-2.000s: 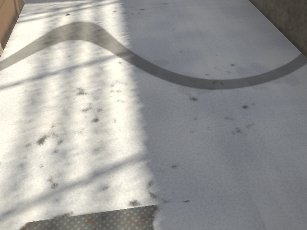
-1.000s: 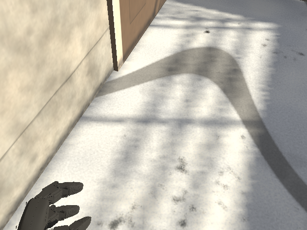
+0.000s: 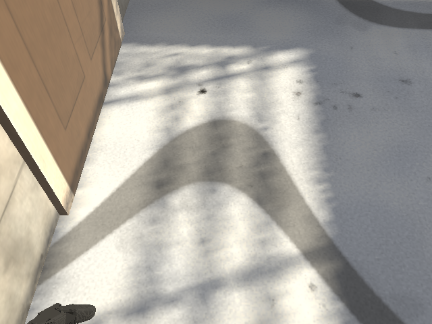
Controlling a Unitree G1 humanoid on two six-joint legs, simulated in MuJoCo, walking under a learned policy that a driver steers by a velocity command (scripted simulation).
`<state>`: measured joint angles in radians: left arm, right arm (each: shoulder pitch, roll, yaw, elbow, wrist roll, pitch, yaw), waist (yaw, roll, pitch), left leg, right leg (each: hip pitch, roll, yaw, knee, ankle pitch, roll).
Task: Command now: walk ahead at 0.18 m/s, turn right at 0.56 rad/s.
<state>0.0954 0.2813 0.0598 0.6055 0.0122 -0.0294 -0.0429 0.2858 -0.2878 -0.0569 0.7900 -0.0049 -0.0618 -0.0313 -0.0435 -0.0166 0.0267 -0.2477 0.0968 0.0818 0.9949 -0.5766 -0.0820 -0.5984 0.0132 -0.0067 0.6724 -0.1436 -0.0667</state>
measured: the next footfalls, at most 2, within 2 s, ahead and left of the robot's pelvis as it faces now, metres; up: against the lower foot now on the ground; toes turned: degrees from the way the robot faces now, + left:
left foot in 0.46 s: +0.19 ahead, +0.12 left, +0.00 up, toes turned -23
right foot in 0.82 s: +0.06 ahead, -0.12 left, +0.00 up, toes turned -23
